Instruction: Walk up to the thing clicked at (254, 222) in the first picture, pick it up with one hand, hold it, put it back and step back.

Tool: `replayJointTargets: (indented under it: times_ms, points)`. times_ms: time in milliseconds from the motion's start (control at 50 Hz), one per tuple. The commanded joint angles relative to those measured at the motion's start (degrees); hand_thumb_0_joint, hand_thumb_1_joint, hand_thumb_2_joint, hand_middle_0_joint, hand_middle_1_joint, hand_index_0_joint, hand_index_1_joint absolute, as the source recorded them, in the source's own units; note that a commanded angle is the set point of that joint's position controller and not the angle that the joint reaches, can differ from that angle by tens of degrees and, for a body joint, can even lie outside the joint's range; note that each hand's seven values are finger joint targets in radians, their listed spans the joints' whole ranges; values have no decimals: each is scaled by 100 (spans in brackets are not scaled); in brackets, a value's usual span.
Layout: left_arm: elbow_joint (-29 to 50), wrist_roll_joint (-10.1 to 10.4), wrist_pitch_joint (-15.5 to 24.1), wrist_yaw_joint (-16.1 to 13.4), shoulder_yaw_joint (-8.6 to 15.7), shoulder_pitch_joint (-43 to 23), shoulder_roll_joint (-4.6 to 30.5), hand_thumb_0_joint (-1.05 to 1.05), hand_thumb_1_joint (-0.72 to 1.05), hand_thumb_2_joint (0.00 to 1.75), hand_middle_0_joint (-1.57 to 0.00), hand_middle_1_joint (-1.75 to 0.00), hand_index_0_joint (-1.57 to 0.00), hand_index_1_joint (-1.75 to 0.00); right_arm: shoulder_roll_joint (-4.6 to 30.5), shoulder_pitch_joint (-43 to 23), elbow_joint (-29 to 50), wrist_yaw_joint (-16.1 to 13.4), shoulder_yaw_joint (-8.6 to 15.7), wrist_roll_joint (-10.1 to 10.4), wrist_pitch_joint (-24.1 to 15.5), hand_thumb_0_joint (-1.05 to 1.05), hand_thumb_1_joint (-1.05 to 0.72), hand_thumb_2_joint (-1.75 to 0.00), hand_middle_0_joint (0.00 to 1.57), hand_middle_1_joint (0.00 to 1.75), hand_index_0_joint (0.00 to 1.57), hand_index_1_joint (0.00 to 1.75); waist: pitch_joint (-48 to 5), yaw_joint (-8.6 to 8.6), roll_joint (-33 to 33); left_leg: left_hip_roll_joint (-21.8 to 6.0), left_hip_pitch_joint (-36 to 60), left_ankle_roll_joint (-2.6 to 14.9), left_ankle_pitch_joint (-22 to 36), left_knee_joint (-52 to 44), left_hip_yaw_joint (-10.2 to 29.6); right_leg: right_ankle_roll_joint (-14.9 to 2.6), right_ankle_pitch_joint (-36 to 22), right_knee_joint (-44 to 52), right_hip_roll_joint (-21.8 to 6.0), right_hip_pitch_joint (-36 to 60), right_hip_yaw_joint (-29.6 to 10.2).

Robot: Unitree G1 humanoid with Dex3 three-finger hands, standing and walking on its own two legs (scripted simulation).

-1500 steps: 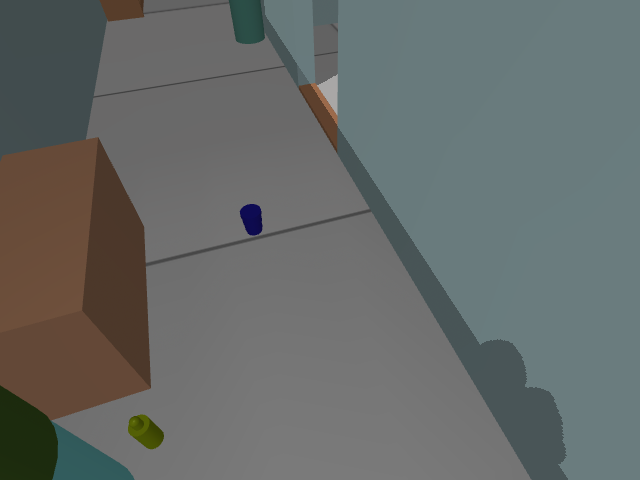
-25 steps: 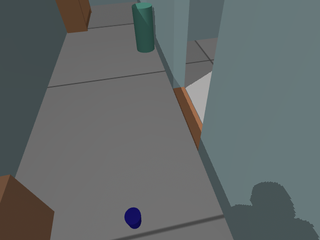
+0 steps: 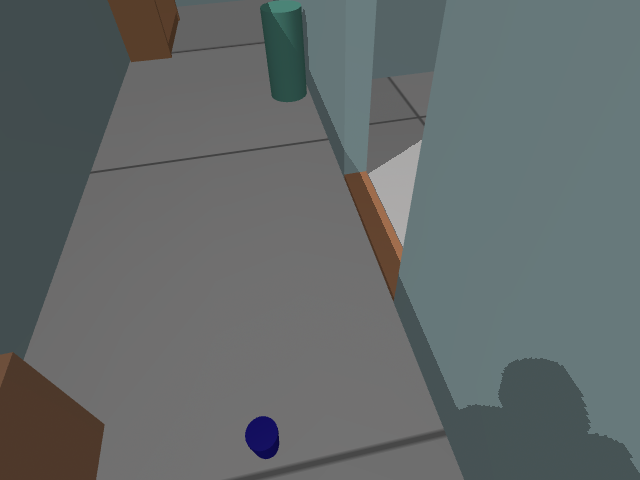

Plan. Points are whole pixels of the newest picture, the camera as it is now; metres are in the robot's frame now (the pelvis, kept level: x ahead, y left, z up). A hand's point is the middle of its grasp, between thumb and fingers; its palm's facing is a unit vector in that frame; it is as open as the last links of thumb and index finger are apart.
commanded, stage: stand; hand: left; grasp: from the side
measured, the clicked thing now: (264, 439) +0.41 +0.21 -0.72
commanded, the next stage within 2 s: step back in 0.18 s
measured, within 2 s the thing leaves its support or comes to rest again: neither
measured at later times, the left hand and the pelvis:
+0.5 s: hand out of the picture +0.10 +0.30 -0.18, palm faces -0.02 -0.92 -0.38, open 7.4 cm; pelvis -0.04 +0.03 -0.03, yaw +0 degrees
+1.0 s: hand out of the picture -0.04 +0.28 -0.16, palm faces -0.07 -0.92 -0.39, open 7.3 cm; pelvis -0.14 +0.03 -0.02, yaw -4 degrees
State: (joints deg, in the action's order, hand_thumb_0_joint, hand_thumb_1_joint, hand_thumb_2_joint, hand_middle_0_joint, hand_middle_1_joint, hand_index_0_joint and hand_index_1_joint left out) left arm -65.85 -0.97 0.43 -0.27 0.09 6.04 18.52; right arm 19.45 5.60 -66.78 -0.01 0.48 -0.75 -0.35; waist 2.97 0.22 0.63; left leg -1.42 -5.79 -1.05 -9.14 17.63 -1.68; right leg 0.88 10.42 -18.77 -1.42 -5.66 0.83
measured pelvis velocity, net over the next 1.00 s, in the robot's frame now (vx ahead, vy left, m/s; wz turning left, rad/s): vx -0.14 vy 0.03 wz -0.07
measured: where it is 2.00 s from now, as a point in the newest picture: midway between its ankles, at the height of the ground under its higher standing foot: outside the picture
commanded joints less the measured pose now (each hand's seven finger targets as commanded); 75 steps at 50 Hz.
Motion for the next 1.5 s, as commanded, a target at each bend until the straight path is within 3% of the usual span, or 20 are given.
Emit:
replayJointTargets:
  times_ms: [0, 220, 340, 400, 440, 560, 720, 800, 820, 840, 860, 920, 1060, 1120, 1140, 1160, 1180, 1240, 1400, 1480]
  points:
    - [369, 18, 141, -71, 245, -240, 1293, 0, 90, 90, -20, -30, -20, -30, 1111, -180, 341, -55, 219, -27, -105, 0, -90, -90, 20, 30, 20, 30, -324, -1, -129, -597, 57, 113, 374, -296, 502, -147, -475, 382, -630, -124, -497]
    - [829, 155, 21, -97, 574, -143, 1731, 0, 90, 90, -20, -30, -20, -30, 1352, -90, 761, -24, 385, 94, 77, 0, -90, -90, 20, 30, 20, 30, -485, 42, -387, -305, -289, 332, 1331, 1172, 320, -594, -2176, -312, -825, -371, -777]
    - [1575, -41, -131, -94, 650, -890, 1910, 0, 90, 90, -20, -30, -20, -30, 1229, 547, 1079, 54, 503, 42, 276, 0, -90, -90, 20, 30, 20, 30, -708, 252, -1305, 261, -446, 406, -1510, 2818, 266, -1365, -1865, -497, -1685, -1259, -1293]
    - [1718, 34, -230, -87, 560, -762, 1584, 0, 90, 90, -20, -30, -20, -30, 1489, 586, 1229, 25, 565, -9, 184, 0, -90, -90, 20, 30, 20, 30, -477, 225, -247, -470, -782, 591, 1368, 1122, 852, -639, -1007, -1929, -578, -1097, -483]
    - [1795, 89, -311, -159, 519, -471, 1238, 0, 90, 90, -20, -30, -20, -30, 2069, 477, 1414, -4, 688, -94, 75, 0, -90, -90, 20, 30, 20, 30, -591, 139, 1026, -1689, -59, 1265, 3651, 561, 2410, -318, 2404, -3629, 727, -2042, -672]
    - [1713, 73, -339, -198, 566, 100, 1443, 0, 90, 90, -20, -30, -20, -30, 1679, 16, 1902, -196, 628, -78, 38, 0, -90, -90, 20, 30, 20, 30, -622, -80, 684, -1359, -29, 1445, 3188, 1047, 1572, -150, 1934, -5235, 635, -2340, -1154]
    - [2022, 6, -216, -89, 677, 128, 1356, 0, 90, 90, -20, -30, -20, -30, 1746, 414, 2098, -178, 633, -98, 79, 0, -90, -90, 20, 30, 20, 30, -786, 199, 783, -1264, 152, 1409, 2475, 1285, 1437, -10, 1777, -2705, 332, -1587, -449]
    - [1741, -100, -140, -84, 723, 951, 1364, 0, 90, 90, -20, -30, -20, -30, 1656, 81, 2147, -128, 580, 24, 172, 0, -90, -90, 20, 30, 20, 30, -913, -219, 559, -1088, -1039, 846, 893, 1689, 1253, -353, 94, -644, 120, -141, -447]
    - [1839, -174, -86, -82, 829, 890, 1763, 0, 90, 90, -20, -30, -20, -30, 1446, 158, 2207, -105, 514, 52, 175, 0, -90, -90, 20, 30, 20, 30, -835, -149, -494, -451, -1963, 473, -45, 2432, 906, -691, -241, -452, -744, 126, -1892]
    - [1993, -75, -122, -53, 934, 485, 2281, 0, 90, 90, -20, -30, -20, -30, 1255, -115, 2253, -155, 510, 69, 196, 0, -90, -90, 20, 30, 20, 30, -381, -281, -1634, 673, -2167, 188, -2300, 3626, 307, -1706, -827, 8, -1868, -821, -3019]
    - [2243, -139, -65, -66, 924, 190, 2303, 0, 90, 90, -20, -30, -20, -30, 1411, -65, 2150, -195, 561, 21, 233, 0, -90, -90, 20, 30, 20, 30, -145, -241, -1409, 614, -1947, 124, -2778, 4690, 896, -2004, -1281, -50, -2186, -1396, -3387]
    - [2392, -61, -73, -130, 789, -341, 1699, 0, 90, 90, -20, -30, -20, -30, 1407, 465, 1899, -179, 523, 139, 220, 0, -90, -90, 20, 30, 20, 30, -58, 125, -810, 904, -2096, 93, -1946, 5191, 1074, -1326, -1929, -522, -1139, -1097, -1631]
    - [2572, -76, -187, -175, 774, 170, 1599, 0, 90, 90, -20, -30, -20, -30, 1297, 659, 2022, -176, 454, 21, 99, 0, -90, -90, 20, 30, 20, 30, -624, -153, -1231, 247, -1775, 88, -1877, 2179, 546, -1233, -2354, -1317, -1191, 344, -1459]
    - [2606, 10, -314, -92, 666, 214, 1522, 0, 90, 90, -20, -30, -20, -30, 1316, 883, 1911, -138, 575, -111, 10, 0, -90, -90, 20, 30, 20, 30, -608, -25, -661, 119, -460, 211, 245, 459, 532, -694, -1334, -2028, -666, -669, -1040]
    - [2644, 26, -326, -70, 634, 404, 1312, 0, 90, 90, -20, -30, -20, -30, 1774, 776, 1988, -131, 694, -194, -9, 0, -90, -90, 20, 30, 20, 30, -643, -128, 388, -972, 84, 582, 905, 339, 1973, -409, 127, -2624, -61, -1701, -713]
    - [2736, 61, -302, -149, 688, -102, 1423, 0, 90, 90, -20, -30, -20, -30, 2372, 569, 2113, -76, 781, -134, 23, 0, -90, -90, 20, 30, 20, 30, -529, 204, 1454, -1998, -623, 1508, 1835, 166, 3052, -194, 2533, -3716, 647, -1975, -488]
    - [2667, -29, -310, -211, 755, -353, 1515, 0, 90, 90, -20, -30, -20, -30, 2278, 631, 2106, -100, 794, -168, -3, 0, -90, -90, 20, 30, 20, 30, -314, 331, 1027, -2115, -1091, 1738, 1759, 147, 3308, -185, 2735, -4646, 673, -1870, -1192]
    - [2367, 94, -333, -186, 726, 342, 1394, 0, 90, 90, -20, -30, -20, -30, 1727, 48, 2171, -195, 604, -129, -32, 0, -90, -90, 20, 30, 20, 30, -233, -212, 575, -1360, -633, 1273, 2423, 639, 1763, -244, 1997, -5542, 787, -2364, -1373]
    - [2433, 1, -295, -103, 745, 445, 1357, 0, 90, 90, -20, -30, -20, -30, 1681, 476, 2308, -218, 666, -96, 6, 0, -90, -90, 20, 30, 20, 30, -548, 187, 770, -1396, 171, 1578, 2072, 894, 1524, 128, 1954, -4084, 529, -2128, -894]
    - [2236, -21, -266, -31, 752, 818, 1329, 0, 90, 90, -20, -30, -20, -30, 1834, 221, 2428, -165, 706, -122, 82, 0, -90, -90, 20, 30, 20, 30, -772, 54, 1108, -1371, -354, 1327, 967, 857, 1515, -46, 1646, -2408, 249, -1240, -397]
